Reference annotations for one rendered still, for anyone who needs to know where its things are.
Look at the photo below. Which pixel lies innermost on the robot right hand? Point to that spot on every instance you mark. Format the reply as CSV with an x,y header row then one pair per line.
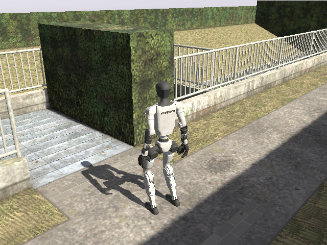
x,y
181,149

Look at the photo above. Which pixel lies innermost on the left robot upper arm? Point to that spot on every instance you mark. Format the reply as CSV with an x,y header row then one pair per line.
x,y
150,111

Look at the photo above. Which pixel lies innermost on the robot left hand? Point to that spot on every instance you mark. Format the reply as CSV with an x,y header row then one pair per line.
x,y
142,160

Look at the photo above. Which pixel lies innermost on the robot head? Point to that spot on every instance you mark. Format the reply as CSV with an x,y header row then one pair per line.
x,y
163,89

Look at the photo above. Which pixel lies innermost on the robot left thigh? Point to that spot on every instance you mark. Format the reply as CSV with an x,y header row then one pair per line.
x,y
153,153

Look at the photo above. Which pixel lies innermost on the robot right forearm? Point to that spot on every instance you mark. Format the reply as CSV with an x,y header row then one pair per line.
x,y
184,136

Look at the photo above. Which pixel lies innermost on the right robot upper arm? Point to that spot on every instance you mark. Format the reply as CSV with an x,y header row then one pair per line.
x,y
180,114

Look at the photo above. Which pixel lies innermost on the robot left forearm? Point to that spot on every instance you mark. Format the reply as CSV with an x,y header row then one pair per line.
x,y
147,143

